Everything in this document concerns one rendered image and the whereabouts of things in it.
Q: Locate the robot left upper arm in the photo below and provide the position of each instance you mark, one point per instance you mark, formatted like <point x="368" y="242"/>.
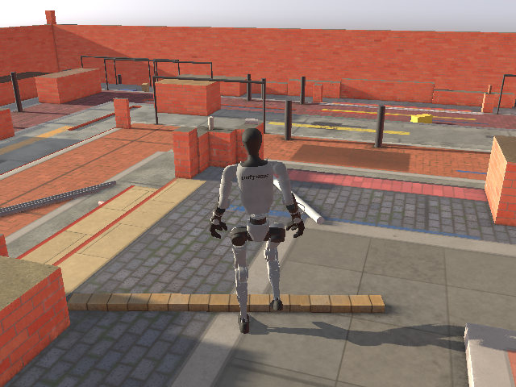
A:
<point x="225" y="187"/>

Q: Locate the left robot forearm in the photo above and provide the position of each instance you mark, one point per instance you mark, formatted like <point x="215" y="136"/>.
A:
<point x="217" y="214"/>

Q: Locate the right robot forearm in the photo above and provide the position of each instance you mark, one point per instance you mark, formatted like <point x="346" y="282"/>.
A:
<point x="294" y="211"/>

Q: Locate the left robot hand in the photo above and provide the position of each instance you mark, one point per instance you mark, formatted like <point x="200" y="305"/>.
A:
<point x="220" y="227"/>

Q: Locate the robot torso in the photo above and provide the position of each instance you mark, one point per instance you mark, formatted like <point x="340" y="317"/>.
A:
<point x="255" y="186"/>

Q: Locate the right robot foot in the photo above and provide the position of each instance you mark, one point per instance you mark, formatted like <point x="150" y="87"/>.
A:
<point x="276" y="305"/>

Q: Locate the right robot hand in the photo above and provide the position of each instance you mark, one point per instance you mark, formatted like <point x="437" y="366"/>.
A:
<point x="294" y="226"/>

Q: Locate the robot right upper arm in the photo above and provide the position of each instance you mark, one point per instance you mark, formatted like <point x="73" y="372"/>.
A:
<point x="284" y="182"/>

